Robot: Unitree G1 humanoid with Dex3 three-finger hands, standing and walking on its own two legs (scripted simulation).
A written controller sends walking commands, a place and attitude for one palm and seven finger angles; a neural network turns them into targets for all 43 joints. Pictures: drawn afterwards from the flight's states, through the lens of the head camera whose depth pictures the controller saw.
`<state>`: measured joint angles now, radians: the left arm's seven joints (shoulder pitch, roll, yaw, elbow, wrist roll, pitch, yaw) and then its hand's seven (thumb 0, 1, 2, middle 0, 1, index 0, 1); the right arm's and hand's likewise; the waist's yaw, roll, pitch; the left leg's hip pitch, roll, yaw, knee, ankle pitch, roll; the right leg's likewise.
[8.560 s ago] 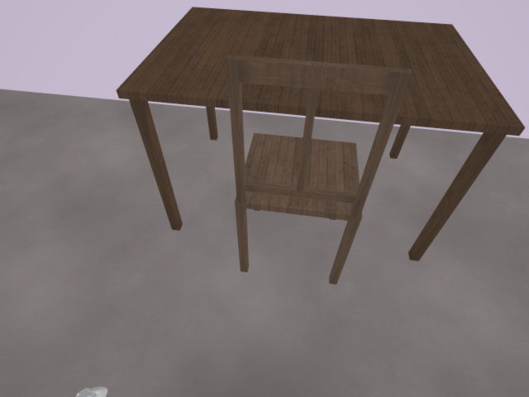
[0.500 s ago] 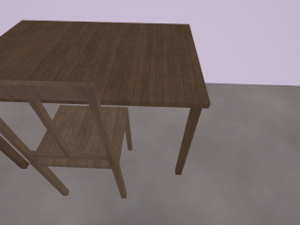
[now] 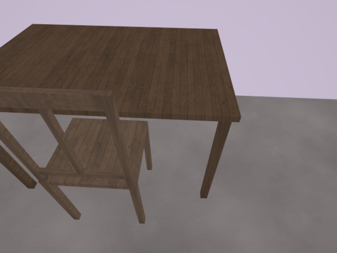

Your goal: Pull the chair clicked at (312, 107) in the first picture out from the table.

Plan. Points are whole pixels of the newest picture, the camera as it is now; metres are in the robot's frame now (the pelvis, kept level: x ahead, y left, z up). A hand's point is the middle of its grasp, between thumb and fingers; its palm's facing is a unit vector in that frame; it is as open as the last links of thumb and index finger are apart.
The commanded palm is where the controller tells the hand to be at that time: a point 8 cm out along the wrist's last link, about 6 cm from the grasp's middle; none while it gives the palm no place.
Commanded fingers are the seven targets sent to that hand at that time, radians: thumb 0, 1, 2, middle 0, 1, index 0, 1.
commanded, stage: look again from close up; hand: left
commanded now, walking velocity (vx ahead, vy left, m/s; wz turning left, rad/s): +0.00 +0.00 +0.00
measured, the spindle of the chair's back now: (65, 144) +0.45 +0.37 -0.06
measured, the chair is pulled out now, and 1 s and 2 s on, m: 0.00 0.00 0.00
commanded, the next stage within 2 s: none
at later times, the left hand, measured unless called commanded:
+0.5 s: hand out of the picture +0.01 +0.20 -0.17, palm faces +0.00 -0.98 -0.18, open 7.4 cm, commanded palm none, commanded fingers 0.00 0.90 0.90 -0.20 -0.30 -0.20 -0.30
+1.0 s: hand out of the picture -0.01 +0.20 -0.17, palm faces +0.00 -0.99 -0.16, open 7.4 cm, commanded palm none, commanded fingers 0.00 0.90 0.90 -0.20 -0.30 -0.20 -0.30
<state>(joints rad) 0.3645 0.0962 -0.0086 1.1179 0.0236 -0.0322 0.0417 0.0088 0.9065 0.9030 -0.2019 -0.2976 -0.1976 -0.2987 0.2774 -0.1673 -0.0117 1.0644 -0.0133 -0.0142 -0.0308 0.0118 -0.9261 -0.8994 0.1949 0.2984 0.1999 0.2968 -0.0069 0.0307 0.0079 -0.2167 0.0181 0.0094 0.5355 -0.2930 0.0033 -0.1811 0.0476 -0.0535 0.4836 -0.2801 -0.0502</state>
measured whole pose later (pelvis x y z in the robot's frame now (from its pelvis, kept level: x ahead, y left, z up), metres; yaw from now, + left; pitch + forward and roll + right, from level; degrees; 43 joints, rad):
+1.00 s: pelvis +0.00 +0.03 +0.01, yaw -1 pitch -1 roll +0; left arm 0.30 0.14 -0.01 1.11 0.02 -0.01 0.03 0.01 0.91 0.90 -0.20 -0.30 -0.19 -0.30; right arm 0.26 -0.15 0.02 1.13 -0.01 -0.03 -0.03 0.01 -0.91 -0.90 0.20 0.30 0.20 0.30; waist 0.01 -0.02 0.03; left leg -0.17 -0.05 0.05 0.43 -0.24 0.06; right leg -0.17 -0.02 -0.01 0.45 -0.26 0.01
